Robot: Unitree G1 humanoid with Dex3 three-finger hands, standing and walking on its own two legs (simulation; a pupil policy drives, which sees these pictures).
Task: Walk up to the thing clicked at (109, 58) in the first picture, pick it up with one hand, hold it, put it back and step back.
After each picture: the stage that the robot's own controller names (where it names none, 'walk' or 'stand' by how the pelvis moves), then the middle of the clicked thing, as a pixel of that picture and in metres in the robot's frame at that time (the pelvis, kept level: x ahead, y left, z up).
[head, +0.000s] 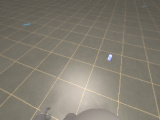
stand; (109, 57) +1.28 -0.43 -0.72
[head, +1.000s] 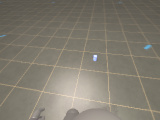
walk; (95, 57) +1.21 -0.03 -0.69
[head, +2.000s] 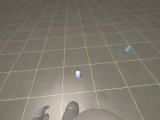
walk; (77, 74) +0.75 +0.21 -0.71
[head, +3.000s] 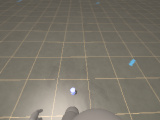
walk; (72, 91) +0.45 +0.20 -0.70
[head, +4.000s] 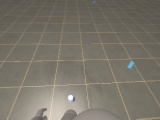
stand; (70, 98) +0.35 +0.18 -0.71
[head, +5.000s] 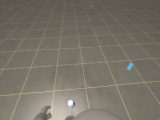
stand; (70, 103) +0.32 +0.20 -0.72
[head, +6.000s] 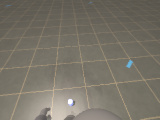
stand; (70, 102) +0.31 +0.21 -0.73
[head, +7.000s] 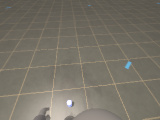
stand; (69, 103) +0.31 +0.22 -0.73
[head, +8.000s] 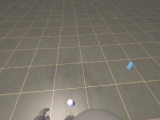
stand; (70, 103) +0.31 +0.20 -0.73
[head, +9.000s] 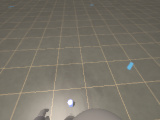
stand; (70, 103) +0.31 +0.20 -0.73
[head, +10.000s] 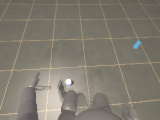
go down; (68, 82) +0.37 +0.19 -0.58
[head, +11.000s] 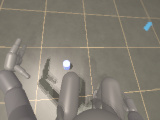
go down; (66, 65) +0.42 +0.21 -0.32
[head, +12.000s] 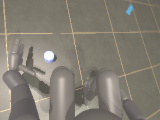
close in; (49, 57) +0.41 +0.24 -0.25
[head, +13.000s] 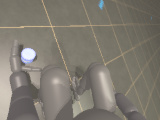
close; (28, 56) +0.41 +0.25 -0.22
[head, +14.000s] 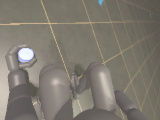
lift; (25, 56) +0.39 +0.26 -0.22
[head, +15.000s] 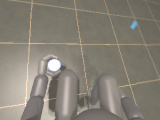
lift; (53, 66) +0.32 +0.25 -0.09
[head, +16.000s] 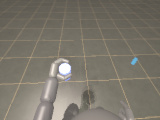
lift; (65, 72) +0.32 +0.16 +0.05
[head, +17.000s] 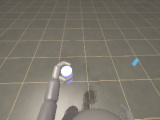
hold; (67, 74) +0.32 +0.16 +0.02
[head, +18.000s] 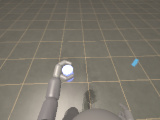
hold; (68, 73) +0.33 +0.16 +0.02
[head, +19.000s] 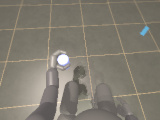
crouch; (64, 62) +0.40 +0.18 -0.06
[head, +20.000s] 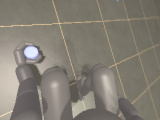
lower; (32, 55) +0.40 +0.25 -0.22
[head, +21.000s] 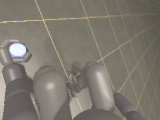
lower; (18, 52) +0.42 +0.27 -0.23
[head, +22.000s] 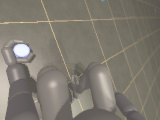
lower; (22, 52) +0.41 +0.27 -0.22
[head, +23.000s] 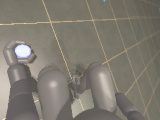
lower; (23, 53) +0.41 +0.28 -0.22
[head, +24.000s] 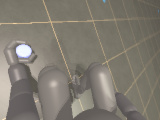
rest; (24, 53) +0.41 +0.27 -0.22
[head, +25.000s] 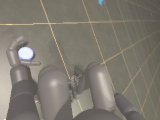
open; (25, 55) +0.41 +0.26 -0.23
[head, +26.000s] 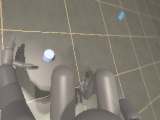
stand; (48, 56) +0.41 +0.24 -0.25
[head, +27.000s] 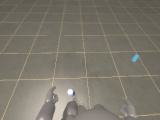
stand; (70, 92) +0.36 +0.18 -0.62
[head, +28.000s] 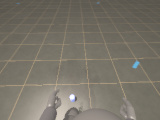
stand; (72, 98) +0.37 +0.18 -0.66
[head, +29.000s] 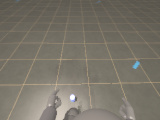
stand; (72, 98) +0.36 +0.17 -0.67
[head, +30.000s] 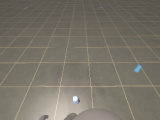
stand; (75, 99) +0.38 +0.17 -0.72
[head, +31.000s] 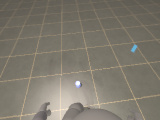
walk; (78, 84) +0.46 +0.14 -0.70
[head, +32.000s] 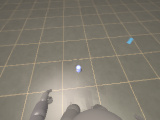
walk; (78, 69) +0.71 +0.16 -0.70
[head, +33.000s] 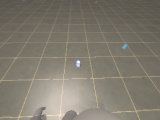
stand; (78, 63) +1.00 +0.20 -0.70
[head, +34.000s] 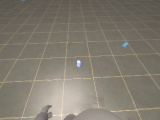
stand; (78, 63) +0.99 +0.19 -0.72
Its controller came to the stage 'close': yes
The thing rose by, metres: 0.72
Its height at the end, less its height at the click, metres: +0.00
